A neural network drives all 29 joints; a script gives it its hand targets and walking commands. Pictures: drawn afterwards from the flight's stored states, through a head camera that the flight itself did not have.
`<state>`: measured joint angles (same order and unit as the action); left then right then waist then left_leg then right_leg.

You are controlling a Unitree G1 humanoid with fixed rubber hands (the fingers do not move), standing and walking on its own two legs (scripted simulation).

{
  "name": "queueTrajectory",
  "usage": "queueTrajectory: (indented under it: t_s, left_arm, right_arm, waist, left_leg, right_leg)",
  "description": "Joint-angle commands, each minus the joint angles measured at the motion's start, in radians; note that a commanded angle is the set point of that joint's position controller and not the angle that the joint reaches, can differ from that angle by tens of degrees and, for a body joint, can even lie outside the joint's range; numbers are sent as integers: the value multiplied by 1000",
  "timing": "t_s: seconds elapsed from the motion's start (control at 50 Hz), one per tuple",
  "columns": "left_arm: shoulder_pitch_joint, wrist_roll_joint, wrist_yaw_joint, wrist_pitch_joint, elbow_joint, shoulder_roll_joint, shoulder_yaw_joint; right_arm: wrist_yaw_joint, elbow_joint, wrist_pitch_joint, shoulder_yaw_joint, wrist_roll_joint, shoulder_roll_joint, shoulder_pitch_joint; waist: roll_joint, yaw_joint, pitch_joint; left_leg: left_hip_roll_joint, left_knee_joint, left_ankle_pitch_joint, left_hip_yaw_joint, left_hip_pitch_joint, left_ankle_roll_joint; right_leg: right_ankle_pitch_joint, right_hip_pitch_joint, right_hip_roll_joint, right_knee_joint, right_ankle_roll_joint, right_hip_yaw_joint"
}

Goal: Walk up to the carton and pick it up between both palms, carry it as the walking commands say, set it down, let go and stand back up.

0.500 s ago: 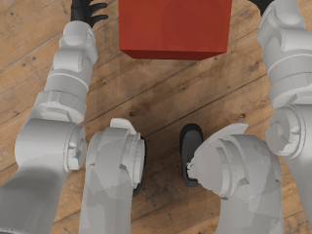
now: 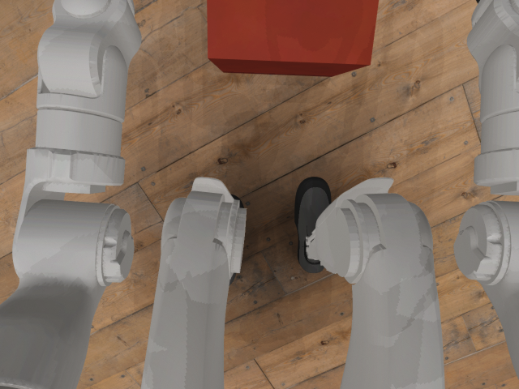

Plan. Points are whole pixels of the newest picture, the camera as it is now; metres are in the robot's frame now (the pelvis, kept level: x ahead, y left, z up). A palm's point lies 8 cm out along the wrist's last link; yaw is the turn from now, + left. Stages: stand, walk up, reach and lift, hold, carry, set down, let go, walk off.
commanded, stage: set down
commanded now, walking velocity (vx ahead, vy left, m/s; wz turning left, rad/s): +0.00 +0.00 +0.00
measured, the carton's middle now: out of the picture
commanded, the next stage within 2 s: let go in 0.90 s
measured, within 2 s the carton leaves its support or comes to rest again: neither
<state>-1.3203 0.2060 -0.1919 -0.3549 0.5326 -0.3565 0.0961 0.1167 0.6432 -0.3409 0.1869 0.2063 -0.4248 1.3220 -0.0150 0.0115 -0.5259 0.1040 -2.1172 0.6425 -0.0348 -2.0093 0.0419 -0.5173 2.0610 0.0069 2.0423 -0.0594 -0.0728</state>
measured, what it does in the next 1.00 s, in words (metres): rises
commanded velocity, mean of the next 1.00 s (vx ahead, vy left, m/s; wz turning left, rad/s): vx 0.00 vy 0.00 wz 0.00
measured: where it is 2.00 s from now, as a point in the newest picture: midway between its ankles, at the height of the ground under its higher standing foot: (267, 248)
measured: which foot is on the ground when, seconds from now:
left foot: down 0.00-1.00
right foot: down 0.00-1.00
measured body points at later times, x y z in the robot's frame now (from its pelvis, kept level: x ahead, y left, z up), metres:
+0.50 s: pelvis -0.01 -0.01 +0.12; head +0.36 -0.01 +0.36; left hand +0.56 +0.16 +0.00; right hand +0.56 -0.21 +0.00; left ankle +0.10 +0.09 -0.38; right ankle +0.14 -0.10 -0.38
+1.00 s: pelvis +0.00 -0.01 +0.23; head +0.37 -0.01 +0.48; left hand +0.56 +0.18 +0.10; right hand +0.57 -0.22 +0.11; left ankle +0.10 +0.09 -0.38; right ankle +0.14 -0.10 -0.38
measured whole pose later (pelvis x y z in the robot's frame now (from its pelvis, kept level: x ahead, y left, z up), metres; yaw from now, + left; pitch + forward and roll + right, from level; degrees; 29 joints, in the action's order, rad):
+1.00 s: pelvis +0.00 -0.01 +0.23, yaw +0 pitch +28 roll +1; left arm -1.32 0.19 -0.08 -0.42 0.62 -0.40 0.17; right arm 0.10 0.57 -0.42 0.19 0.21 -0.42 1.31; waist -0.01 0.01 -0.52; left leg 0.10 -1.20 0.36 0.02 -1.33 0.01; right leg -0.27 1.38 0.04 1.16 -0.05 -0.01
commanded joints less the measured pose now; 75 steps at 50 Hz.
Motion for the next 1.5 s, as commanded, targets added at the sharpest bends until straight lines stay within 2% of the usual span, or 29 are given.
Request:
queueTrajectory:
  t_s: [0.0, 0.04, 0.16, 0.22, 0.24, 0.3, 0.32, 0.34, 0.4, 0.42, 0.44, 0.46, 0.64, 0.66, 0.68, 0.7, 0.74, 0.76, 0.8, 0.84, 0.9, 0.96, 1.0, 1.1, 1.26, 1.34, 1.36, 1.46, 1.48]
  left_arm:
    - [-321, -9, 9, -33, -246, -164, 70]
    - [-346, -4, 12, -47, -246, -153, 62]
    - [-429, -9, 5, -82, -284, -178, 61]
    - [-422, 1, 11, -101, -249, -174, 63]
    - [-436, -24, 7, -104, -274, -208, 85]
    - [-437, -2, 11, -124, -242, -217, 77]
    - [-424, -9, 13, -130, -203, -217, 80]
    - [-430, -3, 15, -132, -257, -222, 79]
    - [-410, 3, 30, -135, -236, -235, 96]
    - [-431, 8, 31, -134, -320, -251, 102]
    - [-436, 4, 32, -140, -287, -274, 115]
    - [-417, 8, 39, -146, -256, -266, 110]
    - [-334, -12, 69, -129, -235, -259, 123]
    - [-332, -15, 74, -129, -209, -255, 119]
    - [-314, -27, 79, -129, -134, -259, 128]
    - [-305, -20, 84, -122, -179, -241, 116]
    - [-283, -41, 91, -102, -139, -234, 130]
    - [-272, -46, 95, -87, -73, -219, 136]
    - [-290, -64, 101, -51, -129, -221, 154]
    - [-290, -84, 111, -25, -41, -186, 136]
    - [-269, -109, 117, 2, -74, -190, 139]
    - [-103, -112, 108, -8, -127, -158, 84]
    - [74, -129, 102, -24, -258, -161, 72]
    - [236, -109, 109, -83, -589, -170, 52]
    - [702, -128, 169, -57, -667, -100, 45]
    - [932, -169, 203, 18, -528, -46, 33]
    - [960, -175, 210, 46, -557, -53, 31]
    - [1082, -207, 236, 141, -373, 20, 19]
    - [1070, -204, 242, 159, -350, 30, 12]
  right_arm:
    - [-11, -318, -17, 53, 25, -228, 286]
    - [-18, -269, -27, 62, 11, -225, 287]
    - [-26, -311, -57, 68, 7, -257, 375]
    - [-25, -327, -75, 49, 13, -245, 405]
    - [-22, -330, -84, 62, 10, -261, 402]
    - [-16, -382, -105, 53, 15, -270, 430]
    - [-18, -316, -116, 47, 16, -252, 406]
    - [-18, -345, -119, 47, 18, -254, 394]
    - [-12, -380, -131, 33, 22, -241, 403]
    - [-6, -463, -131, 44, 24, -253, 414]
    - [-7, -410, -144, 20, 32, -242, 414]
    - [-6, -418, -148, 39, 16, -257, 401]
    - [-3, -424, -142, 35, 4, -219, 336]
    - [-2, -395, -143, 34, -9, -215, 331]
    - [-6, -343, -148, 23, -2, -184, 317]
    - [-9, -376, -138, 33, -9, -187, 314]
    - [-13, -301, -123, 25, -22, -155, 275]
    - [-16, -184, -113, 32, -53, -149, 246]
    - [-23, -237, -75, 38, -56, -140, 259]
    - [-33, -99, -53, 22, -77, -114, 230]
    - [-40, -175, -22, 44, -91, -123, 224]
    - [-41, -189, -28, 45, -124, -136, 37]
    - [-42, -350, -43, 5, -128, -125, -113]
    - [-57, -723, -87, -44, -123, -153, -231]
    - [-103, -819, -73, -98, -114, -35, -696]
    - [-119, -706, 0, -91, -159, 27, -909]
    - [-125, -679, 18, -95, -153, 36, -962]
    - [-160, -456, 110, -80, -209, 80, -1095]
    - [-170, -419, 125, -92, -206, 83, -1092]
  waist:
    - [80, 29, 2277]
    - [86, 52, 2252]
    - [110, 46, 2338]
    - [77, 40, 2349]
    - [95, 19, 2364]
    - [51, 26, 2408]
    - [55, 11, 2380]
    - [52, 25, 2406]
    - [25, 4, 2443]
    - [28, 5, 2507]
    - [19, -20, 2478]
    - [10, 2, 2464]
    - [-3, -23, 2459]
    - [-19, -13, 2445]
    - [-24, -42, 2360]
    - [-14, -24, 2404]
    - [-25, -34, 2349]
    - [-16, -24, 2220]
    - [-19, -33, 2273]
    - [0, -17, 2187]
    - [22, -13, 2298]
    - [54, 23, 2428]
    - [32, 4, 2566]
    - [19, -16, 2580]
    - [-7, -29, 2191]
    - [-26, -27, 1841]
    - [-13, -26, 1789]
    - [-10, -27, 1207]
    - [27, -31, 1116]
  left_leg:
    - [-24, 324, -535, 44, 926, -32]
    - [-26, 356, -520, 54, 942, -36]
    - [-33, 450, -499, 60, 1064, -47]
    - [-31, 499, -477, 54, 1060, -39]
    - [-32, 513, -460, 45, 1060, -43]
    - [-34, 565, -444, 51, 1076, -36]
    - [-36, 582, -432, 43, 1056, -40]
    - [-36, 599, -453, 49, 1093, -38]
    - [-33, 645, -464, 35, 1059, -35]
    - [-33, 660, -497, 40, 1109, -32]
    - [-30, 674, -469, 30, 1079, -33]
    - [-31, 691, -460, 28, 1060, -35]
    - [-31, 872, -550, 36, 1150, -37]
    - [-31, 892, -529, 33, 1120, -39]
    - [-34, 917, -492, 33, 1080, -34]
    - [-34, 947, -529, 36, 1146, -36]
    - [-33, 983, -534, 39, 1119, -36]
    - [-38, 992, -497, 41, 1029, -41]
    - [-40, 1008, -555, 46, 1099, -43]
    - [-47, 1019, -552, 47, 1089, -53]
    - [-48, 1032, -621, 58, 1227, -56]
    - [-48, 1021, -720, 61, 1405, -64]
    - [-37, 1027, -799, 66, 1535, -59]
    - [-41, 1069, -755, 71, 1606, -48]
    - [-52, 1196, -590, 65, 1537, -20]
    - [-68, 1287, -456, 85, 1521, -6]
    - [-63, 1295, -457, 82, 1530, -9]
    - [-104, 1415, -260, 92, 1412, -14]
    - [-114, 1449, -201, 97, 1384, -14]
  right_leg:
    - [467, -985, 71, -222, 32, 70]
    - [439, -962, 72, -254, 29, 65]
    - [394, -1007, 75, -350, 25, 56]
    - [406, -1098, 74, -403, 28, 69]
    - [394, -1117, 75, -416, 30, 75]
    - [399, -1210, 73, -461, 35, 80]
    - [390, -1215, 73, -475, 37, 85]
    - [412, -1247, 72, -495, 35, 88]
    - [468, -1380, 67, -545, 44, 111]
    - [504, -1433, 69, -558, 43, 116]
    - [479, -1451, 65, -573, 48, 127]
    - [495, -1491, 62, -597, 47, 132]
    - [631, -1704, 55, -754, 57, 164]
    - [636, -1740, 53, -774, 58, 170]
    - [599, -1725, 44, -798, 63, 184]
    - [630, -1762, 49, -825, 59, 178]
    - [665, -1790, 43, -855, 62, 187]
    - [635, -1741, 35, -868, 56, 203]
    - [686, -1766, 29, -892, 54, 200]
    - [676, -1720, 27, -907, 50, 193]
    - [709, -1750, 31, -926, 52, 177]
    - [762, -1763, 39, -921, 49, 151]
    - [815, -1853, 48, -922, 55, 144]
    - [749, -1912, 50, -959, 59, 143]
    - [640, -2047, 35, -1101, 58, 173]
    - [480, -2013, 19, -1196, 59, 178]
    - [474, -2003, 17, -1202, 58, 181]
    - [238, -1802, 1, -1279, 59, 172]
    - [181, -1776, -2, -1292, 58, 171]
